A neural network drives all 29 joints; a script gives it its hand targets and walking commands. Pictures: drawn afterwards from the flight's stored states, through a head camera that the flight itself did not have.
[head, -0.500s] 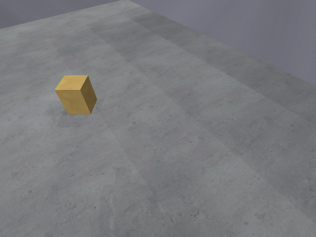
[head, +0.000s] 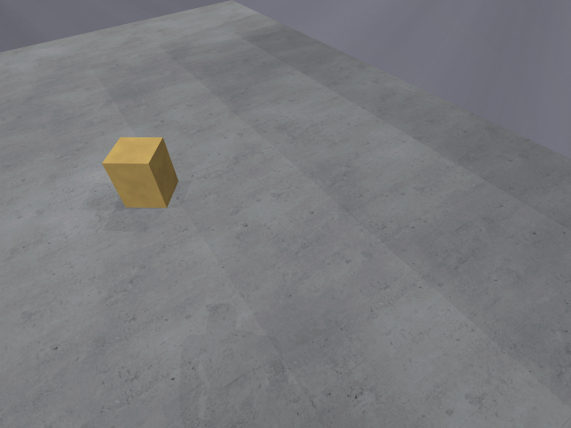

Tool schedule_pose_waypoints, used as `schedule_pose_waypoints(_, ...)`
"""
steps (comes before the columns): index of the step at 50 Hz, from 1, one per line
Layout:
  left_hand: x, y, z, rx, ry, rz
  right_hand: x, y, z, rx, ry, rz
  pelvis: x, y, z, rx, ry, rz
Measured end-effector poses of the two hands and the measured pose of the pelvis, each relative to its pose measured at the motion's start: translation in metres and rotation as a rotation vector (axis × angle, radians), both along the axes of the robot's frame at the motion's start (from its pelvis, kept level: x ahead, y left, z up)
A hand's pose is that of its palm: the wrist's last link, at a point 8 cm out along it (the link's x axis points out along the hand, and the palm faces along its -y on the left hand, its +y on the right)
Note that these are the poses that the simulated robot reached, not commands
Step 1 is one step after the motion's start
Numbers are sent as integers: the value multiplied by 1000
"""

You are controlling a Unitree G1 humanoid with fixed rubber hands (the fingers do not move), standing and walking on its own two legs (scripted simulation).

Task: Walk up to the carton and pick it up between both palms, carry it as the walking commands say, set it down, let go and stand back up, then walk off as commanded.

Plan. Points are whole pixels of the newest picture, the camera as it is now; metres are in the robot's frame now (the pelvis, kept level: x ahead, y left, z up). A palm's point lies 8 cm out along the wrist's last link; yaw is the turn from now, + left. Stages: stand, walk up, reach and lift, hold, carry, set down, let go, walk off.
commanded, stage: stand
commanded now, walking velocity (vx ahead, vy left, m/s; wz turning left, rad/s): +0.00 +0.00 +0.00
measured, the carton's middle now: (143, 173) +1.39 +0.85 -0.63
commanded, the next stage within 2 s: none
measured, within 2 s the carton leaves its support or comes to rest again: neither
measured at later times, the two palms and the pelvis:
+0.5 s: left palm out of the picture +0.02 +0.23 -0.15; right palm out of the picture +0.01 -0.19 -0.14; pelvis +0.03 +0.02 +0.00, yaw +0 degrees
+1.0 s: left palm out of the picture +0.14 +0.32 -0.11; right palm out of the picture +0.11 -0.26 -0.12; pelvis +0.04 +0.03 +0.00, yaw +1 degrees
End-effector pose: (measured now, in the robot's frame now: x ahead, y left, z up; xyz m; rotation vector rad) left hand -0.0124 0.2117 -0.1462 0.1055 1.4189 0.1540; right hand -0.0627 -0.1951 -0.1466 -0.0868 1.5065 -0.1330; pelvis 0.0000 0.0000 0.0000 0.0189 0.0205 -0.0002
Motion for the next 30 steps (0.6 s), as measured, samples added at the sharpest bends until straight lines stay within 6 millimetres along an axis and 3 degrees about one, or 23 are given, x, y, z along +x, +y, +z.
schedule_pose_waypoints(20, 16, 9, -2, -18, 23, 12, 55, 12, 1, -15, -68, 28, 26, 17, 1, -16, -17, 3)
schedule_pose_waypoints(30, 50, 43, 3, 49, -36, -16, 88, -6, 4, -72, -133, 50, 34, 23, 0, -23, -30, 3)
